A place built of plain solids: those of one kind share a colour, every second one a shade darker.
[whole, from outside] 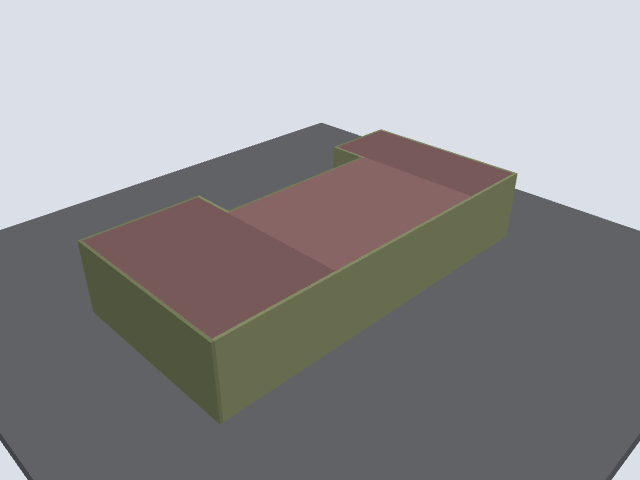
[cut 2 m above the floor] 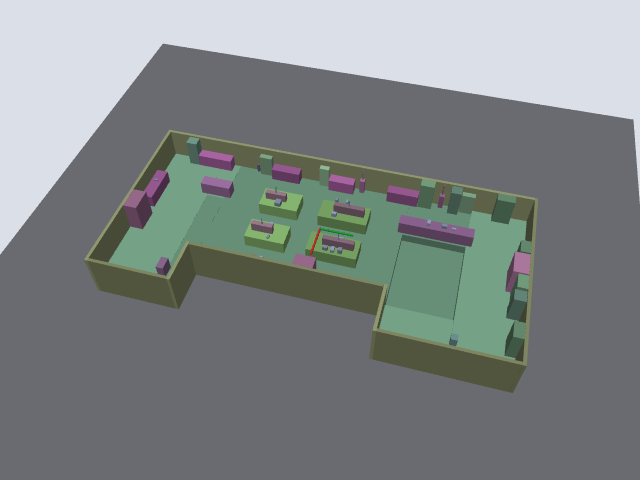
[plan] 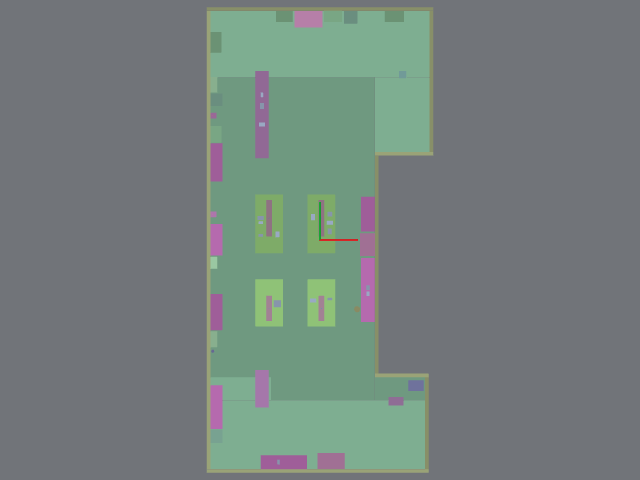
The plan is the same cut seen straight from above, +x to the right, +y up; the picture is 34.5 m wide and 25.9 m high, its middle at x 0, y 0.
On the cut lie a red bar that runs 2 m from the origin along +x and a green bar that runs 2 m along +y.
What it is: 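One storey of a laboratory for chemistry or biology, grown in wings along a spine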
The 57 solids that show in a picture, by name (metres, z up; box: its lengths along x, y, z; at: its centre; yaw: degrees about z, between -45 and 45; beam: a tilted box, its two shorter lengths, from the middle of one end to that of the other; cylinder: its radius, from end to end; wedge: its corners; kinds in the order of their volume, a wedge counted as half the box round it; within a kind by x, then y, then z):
{
 "floor_1": {"box": [3.26, 1.23, 1.07], "at": [-4.28, -8.02, 0.48]},
 "floor_2": {"box": [3.26, 4.02, 1.07], "at": [-4.28, 6.76, 0.48]},
 "floor_3": {"box": [8.87, 12.16, 1.07], "at": [-1.47, -1.33, 0.48]},
 "floor_4": {"box": [11.57, 3.72, 1.07], "at": [-0.12, -10.5, 0.48]},
 "floor_5": {"box": [11.81, 3.59, 1.07], "at": [0.0, 10.57, 0.48]},
 "floor_6": {"box": [5.61, 1.23, 1.07], "at": [0.16, -8.02, 0.48]},
 "floor_7": {"box": [5.61, 4.02, 0.48], "at": [0.16, 6.76, 0.19]},
 "floor_8": {"box": [2.7, 1.23, 1.07], "at": [4.31, -8.02, 0.48]},
 "floor_9": {"box": [2.94, 4.02, 1.07], "at": [4.43, 6.76, 0.48]},
 "roof_1": {"box": [8.87, 12.16, 0.25], "at": [-1.47, -1.33, 4.69]},
 "roof_2": {"box": [11.57, 4.96, 0.2], "at": [-0.12, -9.88, 4.72]},
 "roof_3": {"box": [11.81, 7.61, 0.77], "at": [0.0, 8.56, 4.43]},
 "wall_1": {"box": [0.2, 24.73, 4.87], "at": [-6.01, 0.0, 2.38]},
 "wall_2": {"box": [11.97, 0.2, 4.87], "at": [-0.12, -12.46, 2.38]},
 "wall_3": {"box": [12.21, 0.2, 4.87], "at": [0.0, 12.46, 2.38]},
 "wall_4": {"box": [0.2, 11.76, 4.87], "at": [3.06, -1.33, 2.38]},
 "wall_5": {"box": [2.9, 0.2, 4.87], "at": [4.41, -7.31, 2.38]},
 "wall_6": {"box": [3.14, 0.2, 4.87], "at": [4.53, 4.65, 2.38]},
 "wall_7": {"box": [0.2, 4.96, 4.87], "at": [5.76, -9.88, 2.38]},
 "wall_8": {"box": [0.2, 7.61, 4.87], "at": [6.01, 8.56, 2.38]},
 "island_1": {"box": [1.5, 2.56, 0.88], "at": [-2.75, -3.39, 1.46]},
 "island_2": {"box": [1.5, 3.18, 0.88], "at": [-2.75, 0.87, 1.46]},
 "island_3": {"box": [1.5, 2.56, 0.88], "at": [0.08, -3.39, 1.46]},
 "island_4": {"box": [1.5, 3.18, 0.88], "at": [0.08, 0.87, 1.46]},
 "wallbench_1": {"box": [0.65, 2.37, 0.88], "at": [-5.58, -9.02, 1.46]},
 "wallbench_2": {"box": [0.65, 1.95, 0.88], "at": [-5.58, -3.89, 1.46]},
 "wallbench_3": {"box": [0.65, 1.71, 0.88], "at": [-5.58, 0.01, 1.46]},
 "wallbench_4": {"box": [0.65, 2.06, 0.88], "at": [-5.58, 4.19, 1.46]},
 "wallbench_5": {"box": [2.5, 0.75, 0.88], "at": [-1.95, -11.99, 1.46]},
 "wallbench_6": {"box": [0.75, 3.46, 0.88], "at": [2.59, -2.7, 1.46]},
 "wallbench_7": {"box": [0.75, 1.87, 0.88], "at": [2.59, 1.4, 1.46]},
 "fume_1": {"box": [1.51, 0.9, 2.4], "at": [-0.62, 11.91, 2.22]},
 "fume_2": {"box": [1.47, 0.88, 2.4], "at": [0.6, -11.93, 2.22]},
 "fume_3": {"box": [0.81, 1.23, 2.4], "at": [2.56, -0.25, 2.22]},
 "tall_1": {"box": [0.6, 0.9, 2.1], "at": [-5.61, 5.7, 2.07]},
 "tall_2": {"box": [0.6, 1.12, 2.1], "at": [-5.61, 10.67, 2.07]},
 "tall_3": {"box": [0.9, 0.6, 2.1], "at": [-1.92, 12.06, 2.07]},
 "tall_4": {"box": [0.98, 0.6, 2.1], "at": [0.7, 12.06, 2.07]},
 "tall_5": {"box": [1.05, 0.6, 2.1], "at": [4.01, 12.06, 2.07]},
 "guard_1": {"box": [0.73, 2.02, 0.88], "at": [-3.13, -8.02, 1.46]},
 "guard_2": {"box": [0.73, 4.71, 0.88], "at": [-3.13, 6.76, 1.46]},
 "fridge_1": {"box": [0.65, 0.73, 1.9], "at": [-5.58, -10.59, 1.97]},
 "fridge_2": {"box": [0.65, 0.67, 1.9], "at": [-5.58, 7.57, 1.97]},
 "fridge_3": {"box": [0.73, 0.7, 1.9], "at": [1.66, 12.01, 1.97]},
 "cylinders_1": {"box": [0.36, 0.87, 1.55], "at": [-5.73, -5.36, 1.79]},
 "cylinders_2": {"box": [0.36, 0.64, 1.55], "at": [-5.73, -1.23, 1.79]},
 "cylinders_3": {"box": [0.36, 0.85, 1.55], "at": [-5.73, 8.38, 1.79]},
 "rack_1": {"box": [0.32, 1.36, 0.56], "at": [-2.75, -3.69, 2.18]},
 "rack_2": {"box": [0.32, 1.98, 0.64], "at": [-2.75, 1.17, 2.22]},
 "rack_3": {"box": [0.32, 1.36, 0.61], "at": [0.08, -3.69, 2.2]},
 "rack_4": {"box": [0.32, 1.98, 0.61], "at": [0.08, 1.17, 2.2]},
 "trolley_1": {"box": [0.82, 0.46, 0.87], "at": [4.1, -8.7, 1.45]},
 "covers_1": {"box": [0.84, 0.57, 0.54], "at": [5.18, -7.86, 1.29]},
 "wash_1": {"box": [0.32, 0.32, 1.05], "at": [-5.75, 1.38, 1.54]},
 "wash_2": {"box": [0.32, 0.32, 1.05], "at": [-5.75, 6.71, 1.54]},
 "bin_1": {"box": [0.4, 0.4, 0.61], "at": [4.46, 8.92, 1.32]},
 "gear_1": {"box": [0.4, 0.38, 0.3], "at": [-2.3, -3.44, 2.05]}
}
